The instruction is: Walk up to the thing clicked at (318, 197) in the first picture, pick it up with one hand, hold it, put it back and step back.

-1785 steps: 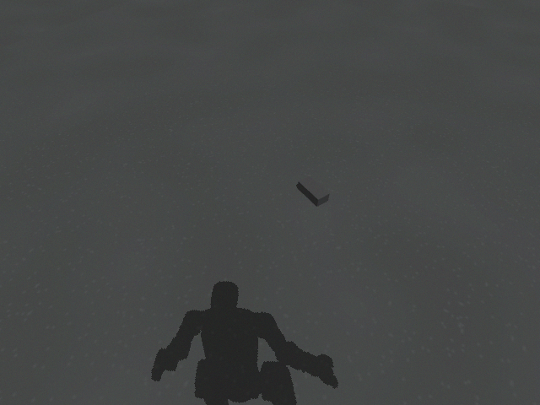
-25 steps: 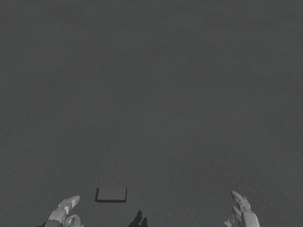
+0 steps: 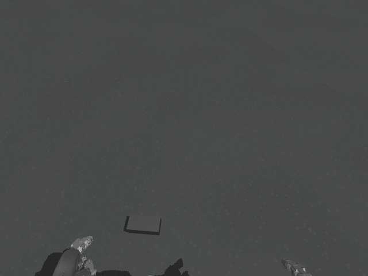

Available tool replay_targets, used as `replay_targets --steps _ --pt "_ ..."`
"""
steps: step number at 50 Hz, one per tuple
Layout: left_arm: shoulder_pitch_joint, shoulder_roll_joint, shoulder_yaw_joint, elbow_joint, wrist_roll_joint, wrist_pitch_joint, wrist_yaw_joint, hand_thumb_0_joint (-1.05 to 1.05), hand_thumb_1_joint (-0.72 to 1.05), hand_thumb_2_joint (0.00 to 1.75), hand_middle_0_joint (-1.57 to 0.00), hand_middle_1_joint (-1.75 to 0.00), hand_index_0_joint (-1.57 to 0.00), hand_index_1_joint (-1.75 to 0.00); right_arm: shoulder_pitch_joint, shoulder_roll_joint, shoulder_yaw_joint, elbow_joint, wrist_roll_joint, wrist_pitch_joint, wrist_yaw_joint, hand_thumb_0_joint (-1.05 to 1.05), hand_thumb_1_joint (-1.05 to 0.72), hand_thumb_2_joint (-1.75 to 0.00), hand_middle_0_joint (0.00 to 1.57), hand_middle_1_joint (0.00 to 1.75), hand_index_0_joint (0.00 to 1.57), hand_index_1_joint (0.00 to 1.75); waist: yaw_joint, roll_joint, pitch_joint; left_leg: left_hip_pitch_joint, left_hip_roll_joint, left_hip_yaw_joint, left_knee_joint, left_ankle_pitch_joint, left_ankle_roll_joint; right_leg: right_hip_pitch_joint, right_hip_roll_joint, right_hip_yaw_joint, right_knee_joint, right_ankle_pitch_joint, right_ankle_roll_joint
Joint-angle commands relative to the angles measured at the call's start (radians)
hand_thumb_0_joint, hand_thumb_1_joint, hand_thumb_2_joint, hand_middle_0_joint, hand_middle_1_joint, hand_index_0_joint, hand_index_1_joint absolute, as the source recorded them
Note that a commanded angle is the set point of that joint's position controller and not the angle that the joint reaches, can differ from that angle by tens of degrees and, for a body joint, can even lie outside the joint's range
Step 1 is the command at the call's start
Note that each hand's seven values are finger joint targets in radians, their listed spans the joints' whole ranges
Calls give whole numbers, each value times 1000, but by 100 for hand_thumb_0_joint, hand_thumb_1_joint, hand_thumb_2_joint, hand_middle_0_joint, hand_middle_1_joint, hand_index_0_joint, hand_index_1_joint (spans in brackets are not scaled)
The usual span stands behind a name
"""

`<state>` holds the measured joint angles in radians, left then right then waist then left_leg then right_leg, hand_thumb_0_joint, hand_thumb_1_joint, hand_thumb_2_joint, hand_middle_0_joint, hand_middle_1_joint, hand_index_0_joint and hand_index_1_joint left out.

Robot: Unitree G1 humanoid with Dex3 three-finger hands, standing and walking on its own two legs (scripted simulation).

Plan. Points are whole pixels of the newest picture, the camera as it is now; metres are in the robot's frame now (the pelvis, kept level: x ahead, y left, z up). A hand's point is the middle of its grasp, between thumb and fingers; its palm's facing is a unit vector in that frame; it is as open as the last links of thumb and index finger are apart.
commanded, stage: stand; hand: left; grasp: from above
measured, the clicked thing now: (144, 224) +0.47 +0.23 -0.71
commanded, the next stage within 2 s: none
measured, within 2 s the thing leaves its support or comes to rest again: neither
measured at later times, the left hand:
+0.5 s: hand out of the picture +0.03 +0.23 -0.12, palm faces +0.05 -0.94 -0.33, open 7.4 cm
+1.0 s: hand out of the picture +0.05 +0.24 -0.11, palm faces +0.04 -0.94 -0.34, open 7.4 cm
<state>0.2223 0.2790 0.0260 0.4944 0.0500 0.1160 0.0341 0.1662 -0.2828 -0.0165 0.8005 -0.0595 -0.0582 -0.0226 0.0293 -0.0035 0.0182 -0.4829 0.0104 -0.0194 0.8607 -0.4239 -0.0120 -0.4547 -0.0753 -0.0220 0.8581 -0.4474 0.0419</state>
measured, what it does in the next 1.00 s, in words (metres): stands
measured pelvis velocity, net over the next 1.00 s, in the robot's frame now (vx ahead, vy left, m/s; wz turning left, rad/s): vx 0.00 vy -0.01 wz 0.02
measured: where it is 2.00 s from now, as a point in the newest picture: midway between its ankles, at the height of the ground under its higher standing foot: outside the picture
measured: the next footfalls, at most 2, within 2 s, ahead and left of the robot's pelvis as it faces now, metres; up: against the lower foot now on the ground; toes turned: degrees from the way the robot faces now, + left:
none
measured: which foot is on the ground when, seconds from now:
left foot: down 0.00-1.00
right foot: down 0.00-1.00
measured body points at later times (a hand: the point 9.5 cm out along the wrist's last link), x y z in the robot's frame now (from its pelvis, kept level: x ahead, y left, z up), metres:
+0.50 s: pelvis +0.00 +0.00 +0.04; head +0.00 -0.01 +0.49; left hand +0.03 +0.28 -0.10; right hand +0.07 -0.27 -0.10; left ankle +0.01 +0.13 -0.70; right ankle +0.00 -0.15 -0.70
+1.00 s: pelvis +0.00 -0.01 +0.05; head +0.00 -0.01 +0.50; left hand +0.05 +0.29 -0.09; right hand +0.07 -0.30 -0.10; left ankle +0.01 +0.13 -0.70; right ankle +0.00 -0.15 -0.70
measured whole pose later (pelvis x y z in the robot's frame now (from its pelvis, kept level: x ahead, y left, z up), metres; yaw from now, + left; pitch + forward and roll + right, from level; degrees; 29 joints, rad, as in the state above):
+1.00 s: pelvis +0.00 -0.01 +0.05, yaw +1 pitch -4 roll +0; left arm 0.13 0.31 0.04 1.15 0.03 0.00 0.02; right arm 0.14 -0.31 -0.02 1.13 -0.02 0.01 -0.01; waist 0.01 0.02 0.07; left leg -0.13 0.03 -0.04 0.38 -0.19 -0.03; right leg -0.08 -0.05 -0.07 0.36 -0.21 0.03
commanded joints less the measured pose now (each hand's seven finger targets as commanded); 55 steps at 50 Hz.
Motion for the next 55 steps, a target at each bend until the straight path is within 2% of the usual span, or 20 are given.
replay_targets --steps 1,3,7,12,19,22,24,25,27,30,33,41,46,48,55 --pt "-36 150 70 74 0 -92 12 0 90 90 -20 -30 -20 -30 -25 -162 -74 -39 6 -18 6 0 -90 -90 20 30 20 30 3 5 -139 151 39 -76 -213 283 81 125 -14 43 -196 228 -66" --pt "-43 154 72 143 2 -105 12 0 90 90 -20 -30 -20 -30 -30 -167 -77 -14 5 -7 3 0 -90 -90 20 30 20 30 0 13 -110 149 45 -88 -257 245 80 142 -13 36 -230 204 -62" --pt "-38 150 68 264 -6 -117 9 0 90 90 -20 -30 -20 -30 -33 -177 -76 42 9 7 -2 0 -90 -90 20 30 20 30 1 35 -64 181 58 -102 -335 236 73 184 -11 25 -295 219 -61" --pt "-37 176 62 381 -15 -126 12 0 90 90 -20 -30 -20 -30 0 -176 -68 115 20 17 -10 0 -90 -90 20 30 20 30 -17 12 -58 259 62 -85 -376 369 57 258 -35 40 -374 333 -61" --pt "-50 188 50 501 -19 -123 12 0 90 90 -20 -30 -20 -30 -17 -184 -60 191 31 32 -15 0 -90 -90 20 30 20 30 -14 10 -14 303 76 -90 -471 335 41 317 -42 34 -472 282 -50" --pt "-51 194 46 536 -15 -124 9 0 90 90 -20 -30 -20 -30 -28 -184 -57 214 34 39 -12 0 -90 -90 20 30 20 30 -10 2 29 297 71 -92 -507 241 33 304 -38 28 -515 205 -47" --pt "-59 194 44 549 -15 -126 7 0 90 90 -20 -30 -20 -30 -28 -187 -57 223 34 42 -9 0 -90 -90 20 30 20 30 -14 -4 39 301 73 -92 -514 231 33 300 -42 34 -537 192 -46" --pt "-66 201 47 556 -17 -129 9 0 90 90 -20 -30 -20 -30 -30 -189 -58 227 33 42 -9 0 -90 -90 20 30 20 30 -15 2 28 308 78 -91 -510 264 37 316 -49 38 -540 228 -47" --pt "-76 205 46 563 -18 -131 6 0 90 90 -20 -30 -20 -30 -14 -186 -53 241 33 41 -8 0 -90 -90 20 30 20 30 -21 10 32 303 74 -85 -519 268 33 333 -49 40 -548 245 -44" --pt "-80 203 45 578 -18 -130 7 0 90 90 -20 -30 -20 -30 -41 -192 -51 245 34 38 -9 0 -90 -90 20 30 20 30 -12 23 23 316 83 -92 -530 296 30 342 -51 35 -549 274 -44" --pt "-91 213 46 587 -20 -128 4 0 90 90 -20 -30 -20 -30 -32 -195 -47 258 34 41 -8 0 -90 -90 20 30 20 30 -15 12 32 294 81 -93 -549 242 28 346 -44 31 -560 231 -43" --pt "-106 226 44 602 -22 -133 1 0 90 90 -20 -30 -20 -30 -45 -206 -42 271 37 42 -4 0 -90 -90 20 30 20 30 -14 -2 22 321 86 -88 -545 285 27 350 -51 37 -583 242 -41" --pt "-127 235 46 604 -27 -134 -2 0 90 90 -20 -30 -20 -30 -48 -213 -35 277 37 40 -4 0 -90 -90 20 30 20 30 -18 10 10 315 92 -85 -550 311 30 375 -57 40 -578 293 -44" --pt "-123 227 42 607 -28 -136 -3 0 90 90 -20 -30 -20 -30 -53 -218 -33 276 40 38 -3 0 -90 -90 20 30 20 30 -17 6 3 338 96 -84 -542 362 31 372 -57 38 -578 323 -43" --pt "-139 234 42 608 -30 -134 -7 0 90 90 -20 -30 -20 -30 -62 -227 -28 284 40 35 -5 0 -90 -90 20 30 20 30 -20 15 -8 346 101 -79 -551 387 25 381 -58 37 -574 345 -45"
